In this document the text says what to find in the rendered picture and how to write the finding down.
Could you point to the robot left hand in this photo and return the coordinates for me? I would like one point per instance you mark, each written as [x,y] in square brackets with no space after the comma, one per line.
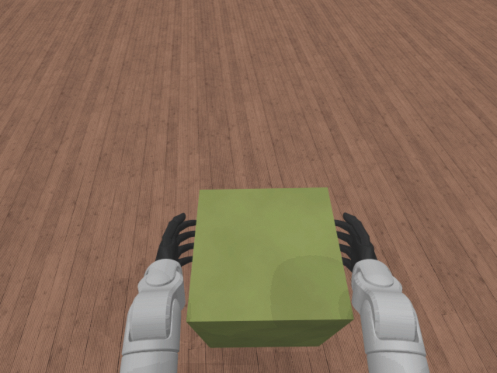
[169,247]

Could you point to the robot right forearm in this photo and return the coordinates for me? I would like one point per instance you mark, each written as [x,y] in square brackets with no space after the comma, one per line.
[391,333]

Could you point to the robot left forearm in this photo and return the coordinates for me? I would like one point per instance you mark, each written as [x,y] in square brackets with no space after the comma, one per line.
[152,334]

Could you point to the robot right hand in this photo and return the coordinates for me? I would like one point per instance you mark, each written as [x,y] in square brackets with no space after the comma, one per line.
[361,247]

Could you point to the carton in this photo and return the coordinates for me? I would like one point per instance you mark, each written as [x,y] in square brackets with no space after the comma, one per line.
[267,269]

